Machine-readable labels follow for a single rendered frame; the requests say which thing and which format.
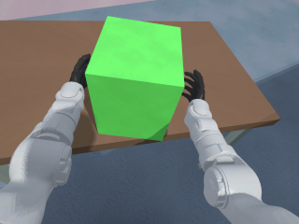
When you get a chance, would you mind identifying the robot right hand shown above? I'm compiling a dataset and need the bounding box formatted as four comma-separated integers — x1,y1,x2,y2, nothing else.
181,69,206,102

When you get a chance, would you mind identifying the left robot forearm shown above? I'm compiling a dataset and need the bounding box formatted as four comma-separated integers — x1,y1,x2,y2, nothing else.
8,81,85,179

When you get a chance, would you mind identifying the robot left hand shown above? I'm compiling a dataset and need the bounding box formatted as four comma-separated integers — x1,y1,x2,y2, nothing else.
69,53,91,90

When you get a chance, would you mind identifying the right robot forearm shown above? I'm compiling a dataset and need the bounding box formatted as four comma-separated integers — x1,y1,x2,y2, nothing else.
184,99,262,197

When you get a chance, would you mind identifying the table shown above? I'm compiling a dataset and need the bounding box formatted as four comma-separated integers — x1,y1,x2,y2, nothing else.
0,21,281,184

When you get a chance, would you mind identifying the robot right upper arm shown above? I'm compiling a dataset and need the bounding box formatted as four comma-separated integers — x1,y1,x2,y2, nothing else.
204,164,299,224

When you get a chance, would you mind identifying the robot left upper arm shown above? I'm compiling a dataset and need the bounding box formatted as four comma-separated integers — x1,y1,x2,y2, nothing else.
0,137,72,224

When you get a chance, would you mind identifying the carton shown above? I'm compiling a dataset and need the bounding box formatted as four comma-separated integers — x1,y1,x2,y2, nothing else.
85,16,185,141

